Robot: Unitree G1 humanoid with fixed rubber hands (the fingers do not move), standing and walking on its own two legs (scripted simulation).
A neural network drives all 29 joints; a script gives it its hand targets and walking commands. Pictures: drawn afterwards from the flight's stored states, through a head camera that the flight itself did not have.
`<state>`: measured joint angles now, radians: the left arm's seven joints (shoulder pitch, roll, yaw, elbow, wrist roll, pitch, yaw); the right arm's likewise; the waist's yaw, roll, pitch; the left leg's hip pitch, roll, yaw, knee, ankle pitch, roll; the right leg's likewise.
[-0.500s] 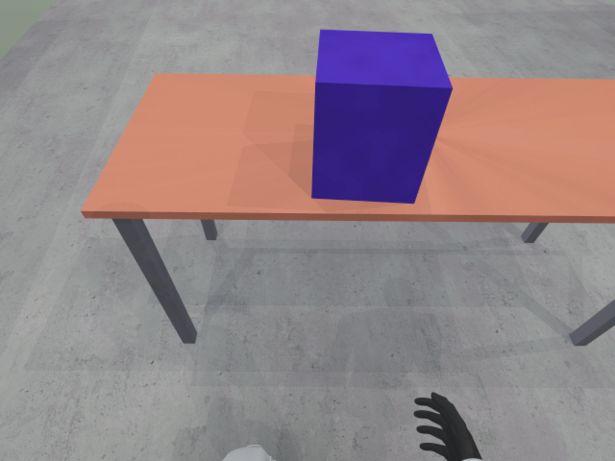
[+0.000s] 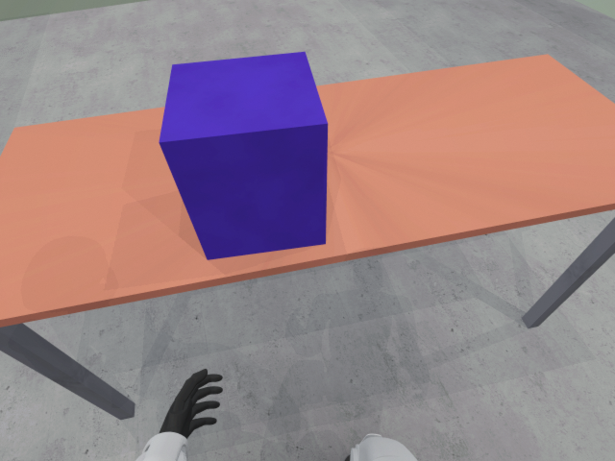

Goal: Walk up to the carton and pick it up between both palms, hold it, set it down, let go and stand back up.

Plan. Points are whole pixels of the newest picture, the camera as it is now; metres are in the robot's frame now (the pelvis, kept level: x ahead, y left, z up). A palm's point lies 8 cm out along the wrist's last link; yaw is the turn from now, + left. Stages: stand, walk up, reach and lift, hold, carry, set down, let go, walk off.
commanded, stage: walk up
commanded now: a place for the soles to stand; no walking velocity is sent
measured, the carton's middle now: (254, 160) +0.55 +0.09 +0.07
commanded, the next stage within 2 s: none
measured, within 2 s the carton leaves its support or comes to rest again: neither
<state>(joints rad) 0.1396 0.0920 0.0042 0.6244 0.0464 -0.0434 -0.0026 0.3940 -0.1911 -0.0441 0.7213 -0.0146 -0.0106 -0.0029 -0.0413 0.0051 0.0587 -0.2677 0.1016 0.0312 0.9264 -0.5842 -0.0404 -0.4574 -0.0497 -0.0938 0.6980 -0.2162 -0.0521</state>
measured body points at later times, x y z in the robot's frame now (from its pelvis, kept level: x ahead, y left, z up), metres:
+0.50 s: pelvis -0.01 +0.03 +0.00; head -0.01 +0.02 +0.45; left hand +0.07 +0.30 -0.09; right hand +0.18 -0.15 -0.11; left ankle -0.03 +0.13 -0.72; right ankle +0.10 -0.09 -0.71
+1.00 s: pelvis +0.01 +0.03 +0.02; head +0.01 +0.01 +0.47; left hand +0.12 +0.25 -0.09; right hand +0.15 -0.17 -0.10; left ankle -0.04 +0.13 -0.71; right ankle +0.06 -0.07 -0.71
